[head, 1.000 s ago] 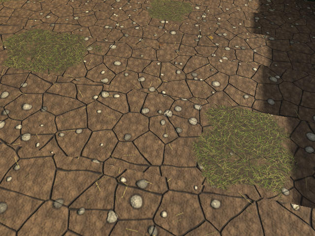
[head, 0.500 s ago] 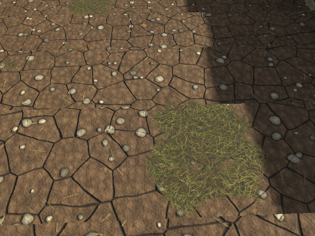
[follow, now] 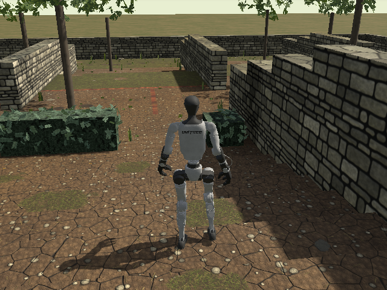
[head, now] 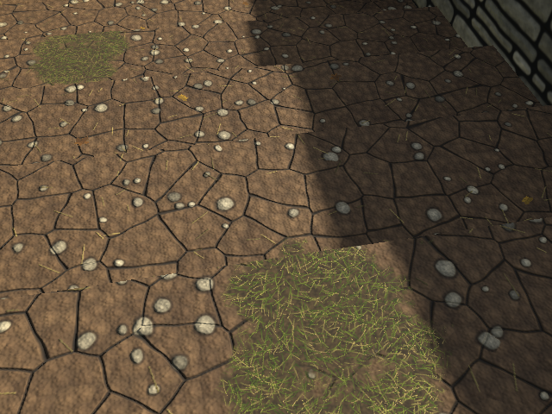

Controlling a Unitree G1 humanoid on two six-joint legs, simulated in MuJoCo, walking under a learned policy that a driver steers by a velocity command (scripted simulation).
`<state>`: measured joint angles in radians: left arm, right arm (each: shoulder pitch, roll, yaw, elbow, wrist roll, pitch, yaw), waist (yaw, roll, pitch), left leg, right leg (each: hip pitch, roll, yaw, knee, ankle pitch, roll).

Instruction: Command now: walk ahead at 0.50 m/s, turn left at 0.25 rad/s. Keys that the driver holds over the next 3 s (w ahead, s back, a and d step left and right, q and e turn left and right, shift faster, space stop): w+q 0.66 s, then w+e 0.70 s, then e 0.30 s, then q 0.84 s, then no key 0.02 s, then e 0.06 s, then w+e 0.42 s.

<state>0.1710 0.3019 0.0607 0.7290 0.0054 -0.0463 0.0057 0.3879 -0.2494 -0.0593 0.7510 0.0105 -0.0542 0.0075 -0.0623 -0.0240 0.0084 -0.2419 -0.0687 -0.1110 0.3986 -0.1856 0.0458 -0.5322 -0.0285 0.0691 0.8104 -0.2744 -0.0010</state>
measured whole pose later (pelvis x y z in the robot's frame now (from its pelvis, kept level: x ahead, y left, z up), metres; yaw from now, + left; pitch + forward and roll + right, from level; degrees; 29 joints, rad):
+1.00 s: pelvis +0.49 +0.16 -0.18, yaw +21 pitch +2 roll +2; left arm 0.28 0.25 0.06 0.82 -0.04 -0.04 0.03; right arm 0.26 -0.20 -0.05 0.93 -0.02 -0.07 0.04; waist 0.01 -0.06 0.06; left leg -0.28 -0.04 0.11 0.58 -0.33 0.05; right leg -0.67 -0.12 0.10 1.20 -0.29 0.05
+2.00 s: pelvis +0.90 +0.22 -0.18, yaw -2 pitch +2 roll +1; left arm 0.03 0.24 0.03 0.54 0.00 0.02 0.05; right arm 0.32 -0.26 -0.04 0.86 0.04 -0.03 0.04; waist -0.07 -0.01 0.04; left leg -0.25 -0.07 -0.09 0.55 -0.32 0.03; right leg -0.50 0.08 0.11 1.10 -0.53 0.03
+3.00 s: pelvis +0.96 +0.25 -0.17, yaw +9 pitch +1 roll +0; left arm 0.22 0.31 0.11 0.81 -0.03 -0.02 -0.02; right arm 0.43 -0.25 -0.08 0.80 -0.01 -0.11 -0.02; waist -0.03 -0.05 -0.01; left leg -0.04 0.02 0.15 0.37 -0.34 0.02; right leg -0.65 -0.02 0.16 0.89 0.08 -0.01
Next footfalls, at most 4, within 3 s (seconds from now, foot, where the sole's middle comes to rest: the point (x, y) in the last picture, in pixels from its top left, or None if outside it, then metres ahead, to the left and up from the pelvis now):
0.18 right None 0.20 -0.15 -0.78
0.78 left None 0.48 0.26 -0.94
1.24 right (221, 318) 0.83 0.11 -0.94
1.84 left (151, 296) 0.91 0.33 -0.94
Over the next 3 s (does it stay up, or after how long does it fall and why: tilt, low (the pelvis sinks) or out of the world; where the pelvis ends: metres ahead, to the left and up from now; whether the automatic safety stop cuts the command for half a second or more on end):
stays up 0.96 0.25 -0.17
